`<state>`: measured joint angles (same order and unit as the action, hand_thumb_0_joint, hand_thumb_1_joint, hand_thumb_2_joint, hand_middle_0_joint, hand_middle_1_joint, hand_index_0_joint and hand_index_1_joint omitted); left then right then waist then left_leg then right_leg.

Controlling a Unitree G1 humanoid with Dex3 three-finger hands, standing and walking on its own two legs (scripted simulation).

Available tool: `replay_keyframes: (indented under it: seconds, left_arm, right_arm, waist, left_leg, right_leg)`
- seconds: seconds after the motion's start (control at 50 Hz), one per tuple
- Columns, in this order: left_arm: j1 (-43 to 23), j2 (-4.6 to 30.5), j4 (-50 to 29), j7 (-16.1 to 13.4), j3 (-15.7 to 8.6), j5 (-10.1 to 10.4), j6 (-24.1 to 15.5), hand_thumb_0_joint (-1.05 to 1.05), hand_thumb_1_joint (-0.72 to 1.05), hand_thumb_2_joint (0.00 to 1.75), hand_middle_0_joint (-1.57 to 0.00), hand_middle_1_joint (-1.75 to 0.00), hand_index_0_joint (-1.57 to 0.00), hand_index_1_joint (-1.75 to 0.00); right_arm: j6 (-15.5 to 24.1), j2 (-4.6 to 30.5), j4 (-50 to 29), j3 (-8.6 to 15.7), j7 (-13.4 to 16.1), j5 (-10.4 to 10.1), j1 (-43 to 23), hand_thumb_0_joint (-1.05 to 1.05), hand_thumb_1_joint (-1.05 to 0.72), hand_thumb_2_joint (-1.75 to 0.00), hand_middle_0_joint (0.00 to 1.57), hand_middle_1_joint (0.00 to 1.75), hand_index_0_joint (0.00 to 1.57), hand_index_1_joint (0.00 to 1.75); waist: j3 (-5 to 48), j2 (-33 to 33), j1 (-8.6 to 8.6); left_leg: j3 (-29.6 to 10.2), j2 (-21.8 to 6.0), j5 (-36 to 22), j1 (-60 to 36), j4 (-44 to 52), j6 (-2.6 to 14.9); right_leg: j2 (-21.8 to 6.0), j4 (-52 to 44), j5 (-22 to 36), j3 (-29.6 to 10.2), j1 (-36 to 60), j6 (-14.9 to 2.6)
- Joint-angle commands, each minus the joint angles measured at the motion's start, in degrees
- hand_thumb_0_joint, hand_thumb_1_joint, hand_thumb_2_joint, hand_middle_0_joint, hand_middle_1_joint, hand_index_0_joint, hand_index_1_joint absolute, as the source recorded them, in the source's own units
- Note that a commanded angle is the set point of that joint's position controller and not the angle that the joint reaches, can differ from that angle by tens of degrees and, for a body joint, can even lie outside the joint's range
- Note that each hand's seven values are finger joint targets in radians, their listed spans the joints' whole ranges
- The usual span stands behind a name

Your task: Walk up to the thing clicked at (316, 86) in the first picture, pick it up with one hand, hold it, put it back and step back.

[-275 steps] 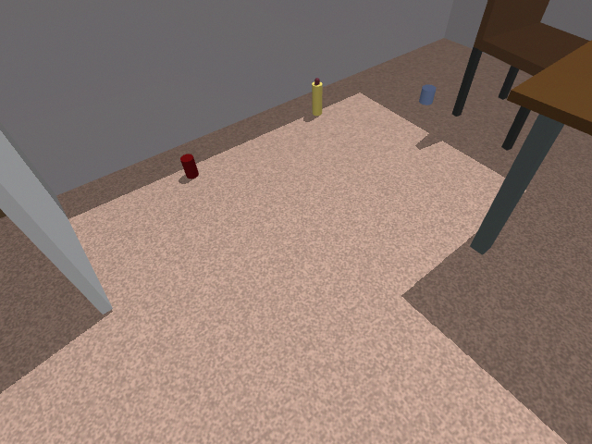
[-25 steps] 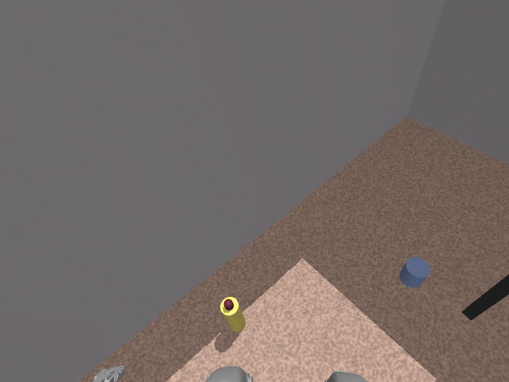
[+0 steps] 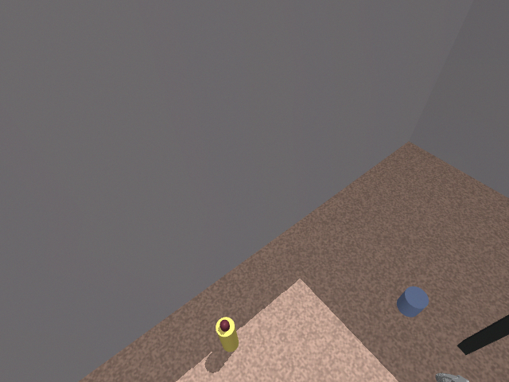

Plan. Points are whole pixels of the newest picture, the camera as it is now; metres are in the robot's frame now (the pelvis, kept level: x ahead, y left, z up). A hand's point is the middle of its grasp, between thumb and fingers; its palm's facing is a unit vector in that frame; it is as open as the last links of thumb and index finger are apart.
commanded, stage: walk up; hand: left
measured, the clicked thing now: (227, 333) +0.37 +0.16 -0.66
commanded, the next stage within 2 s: stand in 1.00 s
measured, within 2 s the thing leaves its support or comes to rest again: neither
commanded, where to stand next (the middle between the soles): +0.03 -0.03 m, yaw -2 degrees
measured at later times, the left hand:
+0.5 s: hand out of the picture +0.10 +0.25 -0.15, palm faces -0.02 -0.94 -0.33, open 7.4 cm
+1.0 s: hand out of the picture +0.10 +0.25 -0.15, palm faces -0.01 -0.94 -0.33, open 7.4 cm
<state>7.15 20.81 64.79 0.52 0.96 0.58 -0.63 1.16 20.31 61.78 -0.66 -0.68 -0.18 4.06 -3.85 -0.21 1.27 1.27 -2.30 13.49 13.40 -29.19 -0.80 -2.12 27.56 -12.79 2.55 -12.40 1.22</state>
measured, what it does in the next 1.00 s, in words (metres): stands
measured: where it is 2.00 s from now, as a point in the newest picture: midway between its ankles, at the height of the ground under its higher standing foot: outside the picture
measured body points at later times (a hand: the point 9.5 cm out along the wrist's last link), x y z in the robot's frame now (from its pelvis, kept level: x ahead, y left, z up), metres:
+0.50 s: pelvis +0.01 +0.00 +0.01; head +0.02 +0.00 +0.46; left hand +0.10 +0.30 -0.12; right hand +0.09 -0.30 -0.12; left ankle +0.03 +0.13 -0.74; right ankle +0.02 -0.13 -0.74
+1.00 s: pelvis +0.02 +0.00 +0.01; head +0.02 +0.00 +0.46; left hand +0.10 +0.30 -0.12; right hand +0.10 -0.30 -0.12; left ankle +0.03 +0.13 -0.74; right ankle +0.02 -0.13 -0.74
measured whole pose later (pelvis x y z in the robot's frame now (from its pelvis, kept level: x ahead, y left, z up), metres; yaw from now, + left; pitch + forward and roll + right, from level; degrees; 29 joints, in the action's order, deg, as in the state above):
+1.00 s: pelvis +0.02 +0.00 +0.01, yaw +0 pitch -2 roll +0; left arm 3.9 19.4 67.3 0.4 -0.5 -0.5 0.0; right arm 0.6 19.7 66.6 0.3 -0.5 0.5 4.5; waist -2.4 0.0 -0.2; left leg 1.6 -1.5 9.3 7.2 -18.6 -0.8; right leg -2.6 18.1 -9.3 2.6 -6.8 1.6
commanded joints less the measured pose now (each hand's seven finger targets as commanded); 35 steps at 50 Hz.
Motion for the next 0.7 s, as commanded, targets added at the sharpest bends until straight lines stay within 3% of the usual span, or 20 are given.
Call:
replay_keyframes:
  seconds: [0.0, 0.18, 0.28, 0.44, 0.52, 0.68]
  left_arm:
    - [-3.2, 12.4, -1.8, -0.8, -2.6, 0.1, -1.9, 0.0, 0.9, 0.9, -0.2, -0.3, -0.2, -0.3]
    - [-6.3, 11.3, 0.1, -0.7, -2.7, -0.3, -1.4, 0.0, 0.9, 0.9, -0.2, -0.3, -0.2, -0.3]
    - [-6.8, 11.5, -0.2, -0.6, -3.0, -0.5, -1.4, 0.0, 0.9, 0.9, -0.2, -0.3, -0.2, -0.3]
    - [-6.7, 11.1, -0.4, -0.5, -3.3, -0.8, -1.0, 0.0, 0.9, 0.9, -0.2, -0.3, -0.2, -0.3]
    - [-6.4, 11.2, -0.5, -0.6, -3.6, -0.8, -1.1, 0.0, 0.9, 0.9, -0.2, -0.3, -0.2, -0.3]
    - [-6.5, 10.9, -0.7, -0.7, -3.6, -0.7, -0.8, 0.0, 0.9, 0.9, -0.2, -0.3, -0.2, -0.3]
  right_arm:
    - [0.9, 13.1, -1.1, 2.8, 0.9, -0.7, -2.7, 0.0, -0.9, -0.9, 0.2, 0.3, 0.2, 0.3]
    - [0.4, 12.2, 1.3, 2.7, 0.6, -0.2, -5.9, 0.0, -0.9, -0.9, 0.2, 0.3, 0.2, 0.3]
    - [0.6, 12.2, 1.9, 2.6, 0.6, 0.1, -5.7, 0.0, -0.9, -0.9, 0.2, 0.3, 0.2, 0.3]
    - [0.8, 12.4, 2.2, 2.8, 0.7, 0.4, -5.1, 0.0, -0.9, -0.9, 0.2, 0.3, 0.2, 0.3]
    - [0.9, 12.1, 2.2, 2.8, 0.8, 0.3, -4.0, 0.0, -0.9, -0.9, 0.2, 0.3, 0.2, 0.3]
    - [0.7, 12.3, 2.3, 2.9, 0.9, 0.4, -2.7, 0.0, -0.9, -0.9, 0.2, 0.3, 0.2, 0.3]
  waist:
    - [8.8, -0.1, -1.05]
    - [5.6, -0.4, -0.9]
    - [7.2, -0.1, -0.89]
    - [6.2, 0.9, -1.03]
    - [7.8, 0.3, -1.11]
    - [6.5, 0.4, -1.26]
  left_leg:
    - [-5.1, -5.6, -13.7, -6.9, 6.0, 2.94]
    - [-5.2, -5.6, -9.7, -6.9, 12.1, 1.84]
    - [-4.8, -5.5, -9.9, -7.0, 13.2, 1.6]
    - [-5.4, -5.4, -6.4, -5.4, 14.6, 1.49]
    - [-4.9, -5.6, -10.4, -6.8, 13.8, 1.63]
    - [-5.0, -5.6, -9.9, -6.3, 14.0, 1.76]
  right_leg:
    - [-6.5, -6.8, 14.2, -6.0, 3.4, -2.42]
    - [-6.3, -11.6, 8.5, -5.5, 3.8, -1.3]
    - [-6.7, -12.3, 10.2, -5.5, 6.5, -1.31]
    - [-6.2, -12.6, 7.1, -5.1, 6.8, -1.43]
    - [-6.3, -12.2, 9.5, -5.0, 7.9, -1.45]
    - [-6.1, -11.9, 9.4, -5.0, 7.4, -1.37]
